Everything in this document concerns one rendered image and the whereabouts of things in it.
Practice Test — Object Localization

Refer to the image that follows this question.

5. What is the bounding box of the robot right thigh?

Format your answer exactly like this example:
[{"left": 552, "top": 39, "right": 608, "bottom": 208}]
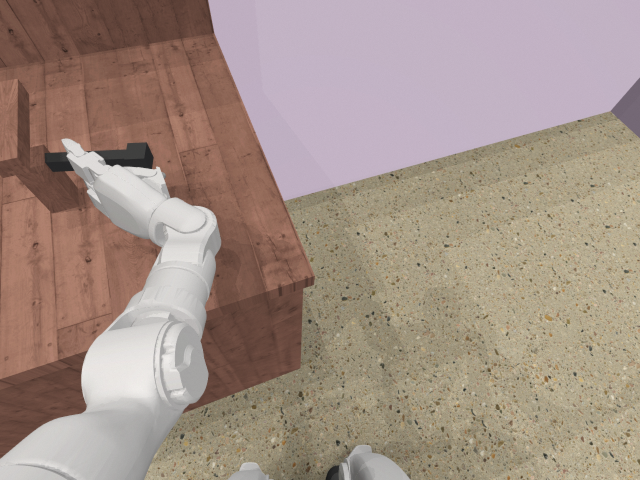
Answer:
[{"left": 338, "top": 453, "right": 410, "bottom": 480}]

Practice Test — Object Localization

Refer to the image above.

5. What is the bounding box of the tap lever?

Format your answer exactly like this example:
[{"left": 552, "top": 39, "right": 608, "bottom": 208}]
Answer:
[{"left": 45, "top": 142, "right": 154, "bottom": 172}]

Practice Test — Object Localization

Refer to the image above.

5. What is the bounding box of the robot left upper arm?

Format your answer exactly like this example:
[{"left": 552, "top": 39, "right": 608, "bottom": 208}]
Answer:
[{"left": 0, "top": 320, "right": 209, "bottom": 480}]

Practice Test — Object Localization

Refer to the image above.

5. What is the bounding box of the robot left shin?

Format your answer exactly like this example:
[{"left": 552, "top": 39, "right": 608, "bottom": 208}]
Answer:
[{"left": 239, "top": 462, "right": 262, "bottom": 472}]

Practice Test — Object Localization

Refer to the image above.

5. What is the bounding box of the robot left hand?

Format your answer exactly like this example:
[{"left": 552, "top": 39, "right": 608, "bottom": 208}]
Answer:
[{"left": 61, "top": 139, "right": 170, "bottom": 239}]

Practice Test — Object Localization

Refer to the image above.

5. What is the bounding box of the robot left forearm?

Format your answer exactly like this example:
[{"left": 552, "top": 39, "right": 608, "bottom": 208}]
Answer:
[{"left": 81, "top": 197, "right": 221, "bottom": 403}]

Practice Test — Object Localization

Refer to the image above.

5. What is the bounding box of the counter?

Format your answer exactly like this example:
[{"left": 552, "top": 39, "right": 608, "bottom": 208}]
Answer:
[{"left": 0, "top": 0, "right": 315, "bottom": 459}]

